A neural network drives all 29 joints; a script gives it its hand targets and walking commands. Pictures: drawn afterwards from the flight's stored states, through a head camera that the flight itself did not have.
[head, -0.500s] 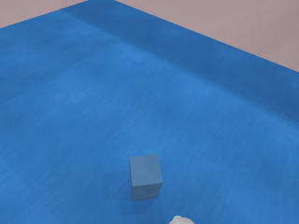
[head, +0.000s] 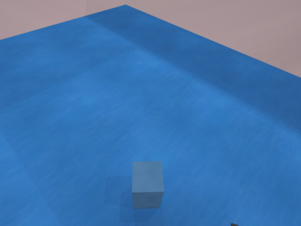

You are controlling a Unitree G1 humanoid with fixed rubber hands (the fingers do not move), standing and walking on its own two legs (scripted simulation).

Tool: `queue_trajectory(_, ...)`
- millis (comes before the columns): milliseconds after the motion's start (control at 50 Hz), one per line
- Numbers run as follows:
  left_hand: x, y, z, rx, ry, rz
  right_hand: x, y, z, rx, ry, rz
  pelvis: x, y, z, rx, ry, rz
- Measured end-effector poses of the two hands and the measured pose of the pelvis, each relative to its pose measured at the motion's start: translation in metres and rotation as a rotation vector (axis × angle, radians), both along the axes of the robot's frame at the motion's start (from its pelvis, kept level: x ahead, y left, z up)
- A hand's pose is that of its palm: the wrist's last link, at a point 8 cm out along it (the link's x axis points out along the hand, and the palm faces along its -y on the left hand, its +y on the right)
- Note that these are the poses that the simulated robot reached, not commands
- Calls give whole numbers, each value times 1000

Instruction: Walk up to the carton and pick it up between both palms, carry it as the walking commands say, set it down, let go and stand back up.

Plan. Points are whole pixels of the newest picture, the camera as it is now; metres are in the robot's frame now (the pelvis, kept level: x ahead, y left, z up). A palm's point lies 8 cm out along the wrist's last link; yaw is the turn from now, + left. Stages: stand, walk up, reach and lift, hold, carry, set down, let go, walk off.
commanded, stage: walk up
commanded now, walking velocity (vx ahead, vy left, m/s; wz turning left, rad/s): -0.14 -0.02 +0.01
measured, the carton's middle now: (146, 186) +0.46 +0.00 -0.62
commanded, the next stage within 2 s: none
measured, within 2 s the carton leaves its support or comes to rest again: neither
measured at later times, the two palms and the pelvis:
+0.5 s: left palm out of the picture -0.02 +0.24 -0.12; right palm out of the picture -0.11 -0.25 -0.11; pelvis -0.07 +0.00 +0.02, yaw -4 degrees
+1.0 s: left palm out of the picture -0.09 +0.19 -0.12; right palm out of the picture +0.07 -0.26 -0.13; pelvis +0.01 -0.01 +0.01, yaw -3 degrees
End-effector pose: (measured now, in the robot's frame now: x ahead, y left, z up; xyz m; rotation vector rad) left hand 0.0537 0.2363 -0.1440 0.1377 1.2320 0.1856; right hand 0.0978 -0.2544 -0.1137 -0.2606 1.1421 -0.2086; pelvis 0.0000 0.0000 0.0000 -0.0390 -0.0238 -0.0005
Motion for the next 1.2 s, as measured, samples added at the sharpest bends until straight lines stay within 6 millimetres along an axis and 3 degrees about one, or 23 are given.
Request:
queue_trajectory(60, -18, 16, -14, -13, 36, 15, -17, 0, 8, -54, -1, -3, -13, 8, -4, 4, 0, 3)
queue_trajectory(200, -52, 38, 0, -14, 113, -10, -89, 5, 26, -85, 110, -32, -39, 20, 16, -33, 11, 0)
queue_trajectory(340, -104, 36, 0, -27, 227, -20, -135, 15, 25, -47, 127, -83, -56, 17, 19, -9, 34, -40)
queue_trajectory(400, -103, 23, 3, -39, 199, -45, -161, 14, 20, -23, 154, -109, -63, 11, 19, -10, 38, -47)
queue_trajectory(560, -58, -13, 31, 19, -8, -138, -244, -8, -9, 74, 280, -217, -80, -13, 17, 31, 13, -91)
queue_trajectory(620, -72, -21, 34, 62, -14, -116, -257, -14, -24, 120, 315, -221, -83, -23, 12, 53, -14, -94)
queue_trajectory(700, -104, -32, 43, 73, 44, -59, -238, -12, -29, 182, 295, -195, -72, -32, 19, 72, -41, -91)
queue_trajectory(800, -118, -40, 45, 65, 79, -5, -184, -14, -28, 209, 223, -135, -54, -37, 22, 89, -48, -80)
queue_trajectory(880, -127, -45, 40, 45, 124, 29, -129, -18, -26, 189, 179, -81, -35, -33, 20, 85, -43, -64)
queue_trajectory(1000, -147, -44, 27, -6, 314, 86, -26, -9, -21, 128, 68, -8, 6, -14, 9, 69, -25, -48)
queue_trajectory(1080, -132, -30, 8, -40, 386, 114, 18, 6, -24, 66, 46, 43, 28, 1, -5, 42, -10, -34)
queue_trajectory(1120, -111, -20, 4, -37, 369, 107, 22, 15, -22, 61, 56, 47, 31, 5, -3, 42, -10, -31)
queue_trajectory(1200, -63, -9, 2, -35, 300, 32, 8, 25, -18, 65, 112, 29, 33, 7, 4, 40, -10, -27)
